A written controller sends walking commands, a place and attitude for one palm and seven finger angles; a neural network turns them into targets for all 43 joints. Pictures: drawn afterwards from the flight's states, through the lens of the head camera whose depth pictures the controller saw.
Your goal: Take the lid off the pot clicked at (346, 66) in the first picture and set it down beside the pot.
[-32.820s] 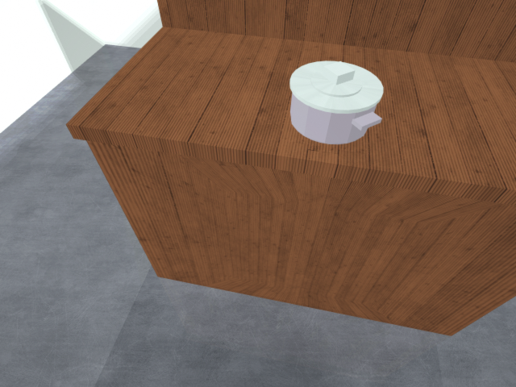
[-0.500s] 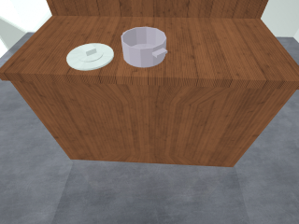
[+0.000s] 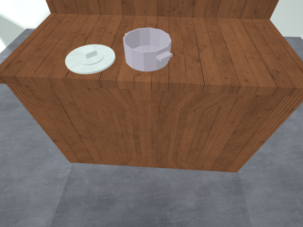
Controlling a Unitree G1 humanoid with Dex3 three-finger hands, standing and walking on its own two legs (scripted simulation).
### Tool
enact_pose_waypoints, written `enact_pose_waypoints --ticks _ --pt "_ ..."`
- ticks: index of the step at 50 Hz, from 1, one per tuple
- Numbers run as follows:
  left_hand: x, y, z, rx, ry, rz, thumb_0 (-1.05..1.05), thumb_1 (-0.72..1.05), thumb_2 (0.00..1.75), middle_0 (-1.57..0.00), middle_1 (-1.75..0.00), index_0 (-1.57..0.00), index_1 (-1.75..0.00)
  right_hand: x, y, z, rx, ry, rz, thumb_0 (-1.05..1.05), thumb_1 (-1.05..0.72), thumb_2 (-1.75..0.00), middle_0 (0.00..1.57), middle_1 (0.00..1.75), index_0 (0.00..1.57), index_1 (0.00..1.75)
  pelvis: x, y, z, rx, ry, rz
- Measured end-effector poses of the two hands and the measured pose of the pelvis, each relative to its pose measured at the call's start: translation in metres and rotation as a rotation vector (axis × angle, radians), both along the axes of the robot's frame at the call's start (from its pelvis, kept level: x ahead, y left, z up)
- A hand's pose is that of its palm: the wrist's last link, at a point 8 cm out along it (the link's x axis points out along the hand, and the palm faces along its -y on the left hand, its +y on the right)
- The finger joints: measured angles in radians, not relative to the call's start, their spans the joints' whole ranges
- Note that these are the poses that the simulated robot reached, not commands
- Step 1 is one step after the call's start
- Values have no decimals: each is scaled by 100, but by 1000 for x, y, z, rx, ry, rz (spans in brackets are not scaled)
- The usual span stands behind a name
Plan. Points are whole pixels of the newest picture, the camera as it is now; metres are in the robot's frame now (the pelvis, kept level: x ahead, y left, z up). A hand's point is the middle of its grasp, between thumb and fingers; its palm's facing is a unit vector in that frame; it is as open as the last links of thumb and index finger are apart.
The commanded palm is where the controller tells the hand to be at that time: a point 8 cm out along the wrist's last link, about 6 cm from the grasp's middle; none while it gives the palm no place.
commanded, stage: let the arm hang, fingers relaxed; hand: left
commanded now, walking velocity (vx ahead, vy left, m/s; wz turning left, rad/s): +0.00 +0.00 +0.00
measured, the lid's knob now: (88, 52) +0.69 +0.28 +0.08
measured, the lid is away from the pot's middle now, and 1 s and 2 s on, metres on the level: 0.22 0.22 0.22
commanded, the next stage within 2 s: look to check the result in 0.38 s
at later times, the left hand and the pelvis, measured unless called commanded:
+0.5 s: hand out of the picture +0.03 +0.18 -0.17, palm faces +0.05 -0.97 -0.22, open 7.3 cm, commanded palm none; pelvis +0.01 +0.00 +0.00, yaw -1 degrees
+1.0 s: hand out of the picture +0.00 +0.18 -0.17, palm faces +0.05 -0.98 -0.20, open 7.3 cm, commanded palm none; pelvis +0.00 +0.01 +0.00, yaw -1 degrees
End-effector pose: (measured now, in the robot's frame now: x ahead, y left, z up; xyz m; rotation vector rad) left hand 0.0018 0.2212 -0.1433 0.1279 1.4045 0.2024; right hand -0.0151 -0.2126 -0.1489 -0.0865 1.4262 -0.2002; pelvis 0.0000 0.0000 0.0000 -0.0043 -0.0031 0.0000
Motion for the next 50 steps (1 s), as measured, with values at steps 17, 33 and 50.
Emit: enact_pose_waypoints --ticks 17,33,50 --pt "20 2 1 12 -33 -14 1 93 90 -20 -30 -20 -29 1 2 -1 10 11 -16 1 -91 -90 20 29 20 30 8 -2 0 1 -8 -5" --pt "12 3 1 4 -21 -17 1 93 90 -20 -30 -20 -29 -6 8 0 14 16 -26 0 -91 -90 20 29 20 30 5 1 1 -1 -13 -12" --pt "-5 3 0 -12 10 -12 1 93 90 -20 -30 -20 -29 -15 16 1 17 21 -30 0 -91 -90 20 29 20 30 -1 7 2 -1 -14 -16"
